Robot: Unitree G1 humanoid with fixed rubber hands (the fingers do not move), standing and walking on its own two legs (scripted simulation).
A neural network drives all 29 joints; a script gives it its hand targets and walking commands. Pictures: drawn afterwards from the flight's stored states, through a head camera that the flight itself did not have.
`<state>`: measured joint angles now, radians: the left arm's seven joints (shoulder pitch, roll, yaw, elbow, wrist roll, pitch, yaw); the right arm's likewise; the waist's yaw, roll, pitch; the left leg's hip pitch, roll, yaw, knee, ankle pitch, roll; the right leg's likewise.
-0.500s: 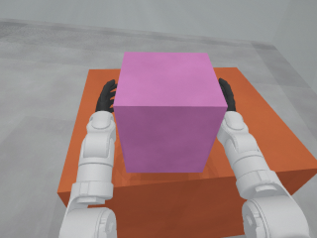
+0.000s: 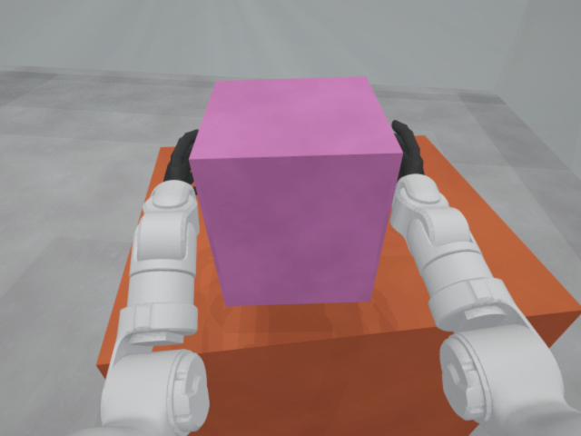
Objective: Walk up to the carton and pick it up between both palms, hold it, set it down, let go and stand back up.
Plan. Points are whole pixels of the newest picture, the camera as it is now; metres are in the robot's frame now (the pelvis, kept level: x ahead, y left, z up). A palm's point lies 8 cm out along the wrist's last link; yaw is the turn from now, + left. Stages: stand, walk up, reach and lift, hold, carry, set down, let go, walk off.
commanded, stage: reach and lift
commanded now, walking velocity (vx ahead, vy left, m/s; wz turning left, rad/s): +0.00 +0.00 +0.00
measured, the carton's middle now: (294, 193) +0.41 +0.01 +0.18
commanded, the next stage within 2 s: hold in 0.96 s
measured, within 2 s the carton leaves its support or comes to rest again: neither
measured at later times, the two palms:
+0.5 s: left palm (185, 179) +0.39 +0.15 +0.22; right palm (415, 164) +0.39 -0.15 +0.24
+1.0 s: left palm (184, 164) +0.38 +0.15 +0.25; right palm (428, 149) +0.38 -0.15 +0.27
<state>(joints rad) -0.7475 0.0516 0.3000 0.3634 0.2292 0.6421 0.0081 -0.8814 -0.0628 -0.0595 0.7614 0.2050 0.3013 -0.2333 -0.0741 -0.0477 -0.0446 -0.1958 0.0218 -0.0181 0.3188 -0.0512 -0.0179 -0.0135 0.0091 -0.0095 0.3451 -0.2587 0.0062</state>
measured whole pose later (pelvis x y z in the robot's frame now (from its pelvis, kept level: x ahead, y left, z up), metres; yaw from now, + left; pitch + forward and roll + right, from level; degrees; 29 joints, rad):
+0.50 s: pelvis +0.02 +0.00 +0.00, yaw -1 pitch -4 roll +0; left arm -0.67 0.03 0.29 0.11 0.22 0.81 0.01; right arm -0.87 -0.12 0.05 0.56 0.35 0.48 -0.29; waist -0.10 -0.02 -0.05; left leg -0.18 0.03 0.00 0.34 -0.09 -0.02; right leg 0.02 0.01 0.01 0.32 -0.26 0.01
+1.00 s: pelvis +0.01 +0.00 +0.00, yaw -1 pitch -5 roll +0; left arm -0.75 0.04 0.34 0.19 0.23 0.87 -0.01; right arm -0.96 -0.13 0.04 0.64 0.37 0.55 -0.31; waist -0.09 -0.02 -0.09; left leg -0.16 0.03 0.00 0.33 -0.08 -0.03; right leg 0.02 0.01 0.01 0.34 -0.27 0.00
